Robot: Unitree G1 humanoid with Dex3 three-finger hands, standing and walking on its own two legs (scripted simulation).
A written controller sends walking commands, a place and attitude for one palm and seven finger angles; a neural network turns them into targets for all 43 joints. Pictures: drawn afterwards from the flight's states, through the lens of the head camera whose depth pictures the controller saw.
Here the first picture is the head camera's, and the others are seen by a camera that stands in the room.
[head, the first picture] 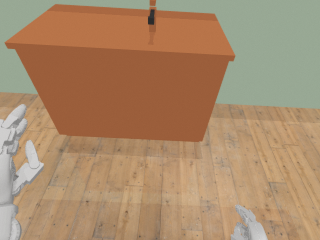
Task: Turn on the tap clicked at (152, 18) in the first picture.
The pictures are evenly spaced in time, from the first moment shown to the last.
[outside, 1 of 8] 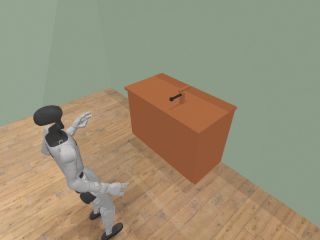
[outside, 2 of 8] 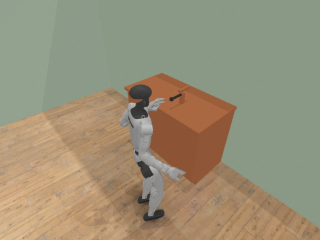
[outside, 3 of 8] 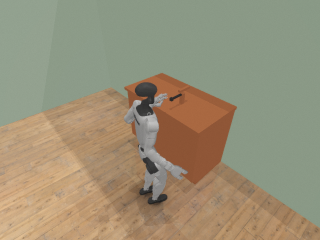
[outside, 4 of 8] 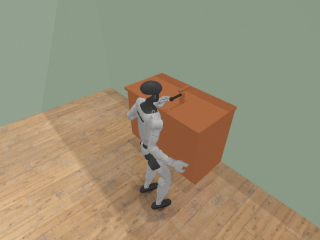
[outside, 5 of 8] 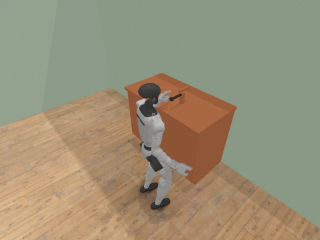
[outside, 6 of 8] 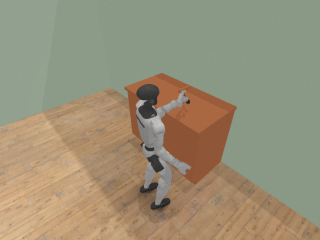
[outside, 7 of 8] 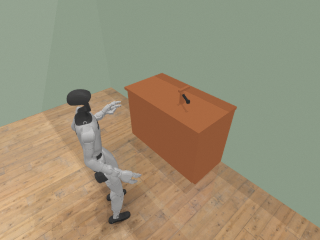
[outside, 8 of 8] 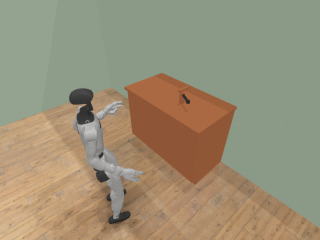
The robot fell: no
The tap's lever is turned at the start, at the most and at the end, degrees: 0 65 63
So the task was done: yes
